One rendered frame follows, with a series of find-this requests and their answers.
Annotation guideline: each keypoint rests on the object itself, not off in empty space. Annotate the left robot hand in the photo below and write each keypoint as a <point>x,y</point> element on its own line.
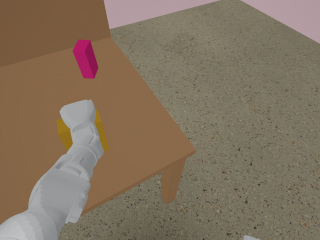
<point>83,110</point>

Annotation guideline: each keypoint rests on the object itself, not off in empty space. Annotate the left robot upper arm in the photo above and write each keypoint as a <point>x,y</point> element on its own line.
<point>60,199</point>

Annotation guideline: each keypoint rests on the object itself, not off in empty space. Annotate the table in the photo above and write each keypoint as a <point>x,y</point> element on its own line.
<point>39,74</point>

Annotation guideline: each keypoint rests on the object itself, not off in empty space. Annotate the sponge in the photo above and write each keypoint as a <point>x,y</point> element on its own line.
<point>64,133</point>

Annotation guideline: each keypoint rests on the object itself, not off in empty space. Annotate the robot left forearm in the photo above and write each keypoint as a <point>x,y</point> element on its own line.
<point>82,157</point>

